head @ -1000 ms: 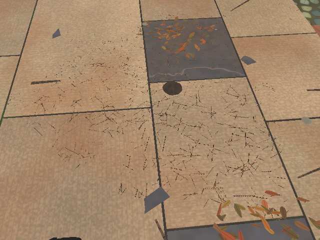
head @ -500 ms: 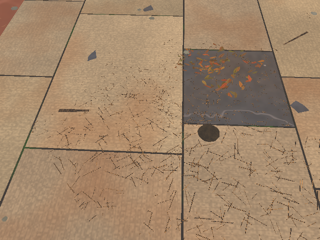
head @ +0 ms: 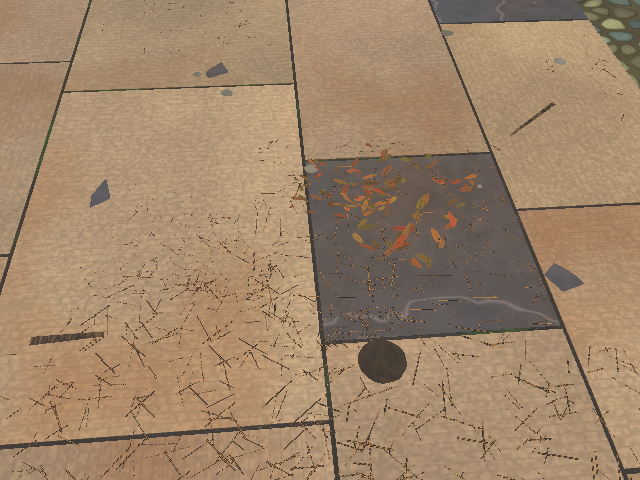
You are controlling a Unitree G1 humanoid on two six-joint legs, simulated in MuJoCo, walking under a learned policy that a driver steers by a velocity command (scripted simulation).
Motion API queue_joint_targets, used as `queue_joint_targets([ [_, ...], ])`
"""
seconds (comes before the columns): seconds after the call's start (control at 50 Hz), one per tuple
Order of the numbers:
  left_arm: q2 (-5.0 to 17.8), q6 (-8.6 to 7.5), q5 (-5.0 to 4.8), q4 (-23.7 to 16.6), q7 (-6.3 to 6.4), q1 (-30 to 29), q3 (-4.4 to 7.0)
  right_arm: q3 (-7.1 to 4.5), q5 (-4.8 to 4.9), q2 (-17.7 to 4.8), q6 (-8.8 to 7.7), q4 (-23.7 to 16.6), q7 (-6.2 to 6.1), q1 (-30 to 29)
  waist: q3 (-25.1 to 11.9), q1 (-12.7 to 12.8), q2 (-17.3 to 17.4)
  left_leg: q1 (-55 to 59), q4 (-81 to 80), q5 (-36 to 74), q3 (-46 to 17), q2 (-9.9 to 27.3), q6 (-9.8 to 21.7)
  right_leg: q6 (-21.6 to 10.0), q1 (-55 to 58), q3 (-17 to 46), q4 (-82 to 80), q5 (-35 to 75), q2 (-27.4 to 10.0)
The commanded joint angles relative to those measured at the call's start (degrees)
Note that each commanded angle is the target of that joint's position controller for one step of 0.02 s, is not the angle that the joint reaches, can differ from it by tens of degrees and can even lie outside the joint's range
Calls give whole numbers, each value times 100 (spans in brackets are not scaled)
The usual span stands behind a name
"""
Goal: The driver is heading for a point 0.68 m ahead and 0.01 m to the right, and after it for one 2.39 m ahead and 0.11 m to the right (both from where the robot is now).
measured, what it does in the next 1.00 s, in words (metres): walks ahead: right foot, then left foot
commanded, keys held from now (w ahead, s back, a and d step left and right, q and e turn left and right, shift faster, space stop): w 0.58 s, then no key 0.42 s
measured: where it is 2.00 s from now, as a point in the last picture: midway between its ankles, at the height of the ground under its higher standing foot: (322, 460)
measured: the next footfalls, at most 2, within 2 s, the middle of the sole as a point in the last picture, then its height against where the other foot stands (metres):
right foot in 0.16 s outside the picture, level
left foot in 0.68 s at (263, 445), level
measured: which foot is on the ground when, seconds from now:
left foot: down 0.00-0.16, up 0.18-0.66, down 0.68-1.00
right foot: up 0.00-0.14, down 0.16-0.68, up 0.70-1.00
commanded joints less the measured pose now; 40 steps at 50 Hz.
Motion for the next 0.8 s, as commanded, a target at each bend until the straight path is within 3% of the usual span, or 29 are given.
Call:
queue_joint_targets([
  [0.02, 250, -100, -38, -513, -95, -827, -16, -196, 35, -945, 12, -85, -40, 294, 510, -80, 549, 22, -295, 1378, -675, 1622, 808, -47, -94, -154, -450, 9, 158],
  [0.06, 314, -141, -51, -620, -168, -945, -19, -230, 52, -999, 75, -21, -61, 348, 537, -36, 604, 402, -47, 1697, -729, 1812, 758, -172, -103, -146, -639, -372, 202],
  [0.1, 489, -175, -57, -590, -206, -647, 39, -267, 61, -1083, 127, -32, -80, 214, 339, 205, 737, 589, 355, 2641, -707, 1878, 639, -332, 468, -260, -779, -786, 368],
  [0.12, 637, -187, -39, -470, -201, -180, 119, -277, 74, -1120, 153, -67, -85, 67, 42, 491, 808, 553, 875, 3630, -586, 1778, 550, -442, 1210, -439, -861, -853, 569],
  [0.14, 892, -185, -17, -164, -170, 760, 263, -231, 68, -1002, 178, -105, -85, -16, -510, 917, 718, 226, 1914, 4113, -359, 1476, 397, -611, 2508, -522, -892, -718, 694],
  [0.16, 1316, -177, 58, 75, -113, 1857, 389, -142, -23, -830, 175, -244, -89, 23, -1364, 1250, 156, -1004, 3672, 2686, -109, 1134, 190, -981, 4359, 583, -677, -564, -279],
  [0.18, 1706, -143, 47, 217, -126, 2232, 459, 84, -42, -35, 33, -283, -12, 728, -2106, 862, -1392, -3345, 5717, -1264, -210, 8, -196, -1950, 6290, 3377, -1331, -1586, -1581],
  [0.2, 1162, -132, -3, 186, -121, 2206, 297, -28, 93, -572, -116, -232, 25, 371, -2093, 1068, -1002, -4040, 6475, -2023, -1011, 175, -112, -1852, 6263, 3927, -1836, -2287, -1515],
  [0.22, 914, -150, -11, 82, -92, 1677, 221, -114, 229, -890, -208, -417, 44, -200, -1233, 1021, -771, -4473, 6607, -1613, -933, 486, -9, -1576, 5548, 3060, -1918, -2138, -1328],
  [0.24, 761, -162, 32, -36, -83, 1227, 165, -114, 227, -894, -232, -485, 9, -527, -785, 861, -272, -4309, 6370, -1069, -773, 800, 19, -1424, 4688, 2374, -2053, -1659, -1117],
  [0.26, 592, -177, 90, -75, -100, 915, 115, -156, 137, -862, -202, -498, -30, -680, -413, 686, -56, -4041, 5985, -732, -715, 979, -2, -1346, 3886, 1895, -2229, -1162, -929],
  [0.28, 454, -199, 151, -73, -112, 786, 66, -181, 97, -788, -127, -476, -43, -557, -325, 471, -152, -3652, 5740, -516, -770, 1131, 4, -1281, 3408, 1577, -2393, -922, -782],
  [0.32, 483, -223, 121, 2, -124, 848, 69, -162, 81, -534, 14, -452, -56, -401, -202, 312, -194, -3383, 5331, -409, -737, 1214, -40, -1324, 2976, 1258, -2691, -786, -699],
  [0.38, 754, -233, 101, 111, -27, 1101, 132, -167, 8, -521, 87, -633, -74, -888, 74, 345, -59, -3807, 4506, 281, -667, 1268, -215, -1374, 2880, 897, -2969, -492, -681],
  [0.42, 780, -203, 82, 162, 30, 1247, 134, -160, -15, -494, 80, -743, -46, -1247, 152, 424, -53, -3923, 3822, 976, -620, 1233, -278, -1261, 2963, 611, -3021, -362, -557],
  [0.5, 817, -171, 17, 296, 68, 1614, 131, -84, 31, -373, 42, -939, 36, -2033, 318, 677, -83, -3601, 2574, 1866, -353, 968, -285, -1063, 3071, 157, -3043, -392, -355],
  [0.56, 851, -106, -16, 461, 72, 1939, 148, -46, 73, -397, 21, -1104, 121, -2490, 464, 830, -98, -3700, 2122, 1748, -332, 871, -232, -1052, 3613, 163, -2857, -412, -555],
  [0.6, 878, -32, -16, 527, 94, 1968, 169, -46, 62, -462, -19, -1208, 189, -2624, 532, 783, -132, -3700, 1863, 1431, -356, 805, -110, -966, 3984, 180, -2534, 123, -707],
  [0.64, 958, 49, 3, 526, 128, 1822, 196, -116, 9, -650, -66, -1141, 225, -2238, 221, 518, -305, -3019, 1675, 1172, -245, 576, 42, -764, 4211, 129, -1890, 1531, -695],
  [0.66, 967, 84, -11, 487, 144, 1660, 193, -200, -36, -803, -87, -954, 219, -1632, -152, 183, -345, -2189, 1498, 1412, -88, 371, 157, -608, 4184, 1, -1234, 2388, -506],
  [0.68, 841, 95, 12, 450, 151, 1705, 143, -314, -99, -1099, -109, -711, 194, -886, -677, -93, -171, -986, 1468, 2500, -146, 485, 322, -370, 3804, -200, -262, 2277, -154],
  [0.7, 556, 62, 187, 301, 149, 1928, 30, -393, -235, -1551, -101, -565, 144, -110, -1604, -138, 744, 970, 2024, 4696, -1399, 1723, 776, -70, 2395, -402, 1557, -62, 335],
  [0.72, -45, -20, 115, 515, 86, 2840, -156, -355, -157, -1608, -31, -494, 173, -35, -2527, 167, 1987, 2426, 1767, 5327, -3287, 2961, 1844, 217, 820, -21, 3385, -4409, 1161],
  [0.74, 580, -62, -29, 611, 68, 2558, 5, -266, -54, -1217, 30, -542, 186, 0, -2549, -65, 1194, 1949, 1485, 4464, -3186, 2638, 1656, 185, 665, 690, 3856, -4409, 938],
  [0.76, 743, -53, -143, 418, 87, 1931, 61, -203, -18, -1043, 40, -619, 160, -560, -1630, 17, 1014, 1172, 1332, 4085, -2396, 2395, 1402, 149, 238, 456, 3829, -4079, 669],
  [0.78, 691, 1, -103, 357, 149, 1597, 57, -130, -55, -863, 41, -701, 141, -1041, -1088, 180, 591, 301, 1111, 3871, -1929, 2127, 1221, 175, 310, 253, 3507, -3650, 393],
  [0.8, 654, 89, -21, 347, 212, 1486, 93, -68, -92, -662, 36, -726, 130, -1352, -767, 347, 493, -473, 894, 3673, -1619, 1971, 1136, 197, 625, 235, 3129, -3335, 211],
])
Over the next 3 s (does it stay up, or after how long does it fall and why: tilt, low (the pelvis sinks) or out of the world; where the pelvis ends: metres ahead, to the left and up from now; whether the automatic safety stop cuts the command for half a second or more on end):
stays up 0.55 -0.01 -0.01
